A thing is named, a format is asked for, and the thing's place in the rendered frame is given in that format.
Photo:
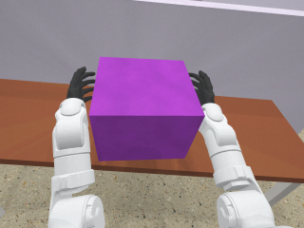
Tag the carton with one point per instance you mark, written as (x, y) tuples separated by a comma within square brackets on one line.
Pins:
[(143, 109)]

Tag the robot left hand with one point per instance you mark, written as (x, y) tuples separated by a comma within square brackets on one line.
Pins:
[(76, 85)]

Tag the table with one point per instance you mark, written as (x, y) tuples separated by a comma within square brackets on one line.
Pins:
[(268, 143)]

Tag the robot right hand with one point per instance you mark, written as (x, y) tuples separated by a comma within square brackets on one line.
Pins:
[(204, 87)]

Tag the robot right upper arm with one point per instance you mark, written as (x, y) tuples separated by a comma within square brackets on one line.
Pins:
[(245, 209)]

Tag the robot left forearm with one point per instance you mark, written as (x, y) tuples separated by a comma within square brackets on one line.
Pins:
[(71, 148)]

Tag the robot right forearm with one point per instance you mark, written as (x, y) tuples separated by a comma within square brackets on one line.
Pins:
[(230, 170)]

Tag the robot left upper arm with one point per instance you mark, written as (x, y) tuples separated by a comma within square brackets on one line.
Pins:
[(85, 211)]

